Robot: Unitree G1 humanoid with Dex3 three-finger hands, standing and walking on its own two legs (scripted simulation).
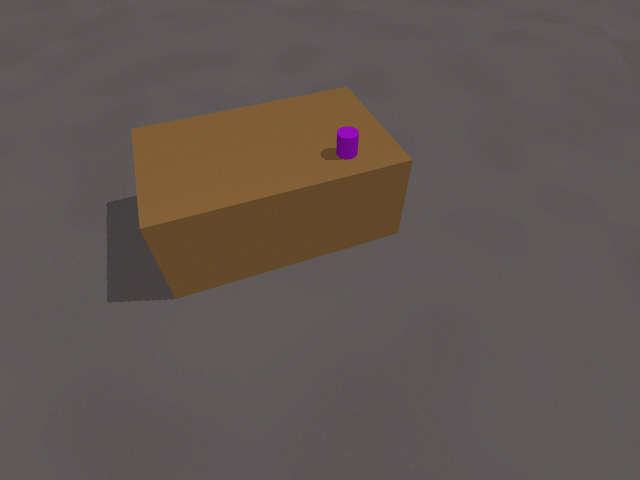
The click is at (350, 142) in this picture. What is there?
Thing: squat round
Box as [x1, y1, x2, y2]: [337, 126, 358, 158]
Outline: 341,127 337,130 337,155 342,158 352,158 356,155 358,131 353,127
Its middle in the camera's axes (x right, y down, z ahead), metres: +0.11 -0.34 +1.41
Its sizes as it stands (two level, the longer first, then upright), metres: 0.077 0.077 0.089
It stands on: a support 0.39 m high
